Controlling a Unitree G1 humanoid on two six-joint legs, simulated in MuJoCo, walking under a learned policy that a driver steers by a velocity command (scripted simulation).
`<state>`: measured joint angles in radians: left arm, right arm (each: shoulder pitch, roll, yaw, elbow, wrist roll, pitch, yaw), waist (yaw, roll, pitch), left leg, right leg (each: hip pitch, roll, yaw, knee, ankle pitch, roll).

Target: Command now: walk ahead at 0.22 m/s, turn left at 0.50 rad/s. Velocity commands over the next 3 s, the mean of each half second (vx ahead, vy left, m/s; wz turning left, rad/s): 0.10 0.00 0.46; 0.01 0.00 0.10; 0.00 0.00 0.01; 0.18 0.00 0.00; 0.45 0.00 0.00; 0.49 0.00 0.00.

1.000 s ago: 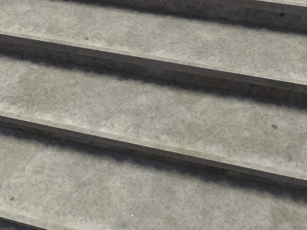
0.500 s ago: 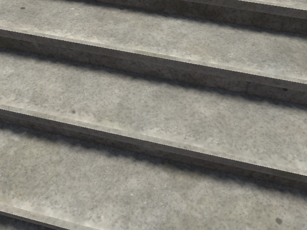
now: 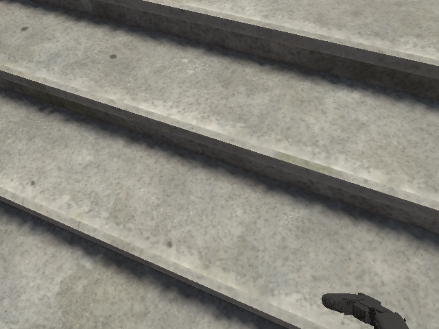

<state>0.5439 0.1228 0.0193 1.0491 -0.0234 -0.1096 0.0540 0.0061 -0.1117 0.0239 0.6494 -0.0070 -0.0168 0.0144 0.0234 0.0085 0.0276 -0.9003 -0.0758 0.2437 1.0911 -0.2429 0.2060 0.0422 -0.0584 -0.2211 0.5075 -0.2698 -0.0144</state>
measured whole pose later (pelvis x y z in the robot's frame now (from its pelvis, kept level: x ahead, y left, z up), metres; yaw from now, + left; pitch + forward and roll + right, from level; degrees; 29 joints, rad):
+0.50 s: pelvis +0.15 -0.02 +0.12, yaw +15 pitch +3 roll -2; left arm 0.15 0.17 0.01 0.62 0.06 0.07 0.08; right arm 0.33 -0.22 -0.03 0.70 -0.02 -0.05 -0.06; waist -0.04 -0.04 -0.01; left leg -0.36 -0.16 -0.14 0.57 -0.23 0.12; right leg -1.00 0.00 0.04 1.85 -0.26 0.05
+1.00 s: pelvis +0.28 -0.15 +0.14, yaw +16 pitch +1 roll +1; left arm 0.11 0.12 -0.03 0.54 0.02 0.05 0.05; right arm 0.34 -0.27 -0.07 0.77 -0.01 0.02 -0.02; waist -0.02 0.05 0.00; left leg -0.29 -0.06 -0.24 0.85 -0.43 -0.02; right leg -0.73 -0.02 -0.01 1.28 -0.56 -0.01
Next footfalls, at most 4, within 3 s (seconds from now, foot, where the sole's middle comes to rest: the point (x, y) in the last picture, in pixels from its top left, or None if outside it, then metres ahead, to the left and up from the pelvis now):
0.92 right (351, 313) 0.40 -0.23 -0.52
1.76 left None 0.29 0.02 -0.65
2.20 right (285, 241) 0.59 -0.10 -0.52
2.78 left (191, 102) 0.98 0.16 -0.39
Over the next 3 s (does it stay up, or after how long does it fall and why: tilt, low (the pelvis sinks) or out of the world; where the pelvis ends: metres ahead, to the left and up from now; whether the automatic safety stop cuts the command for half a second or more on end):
stays up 0.90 0.10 0.35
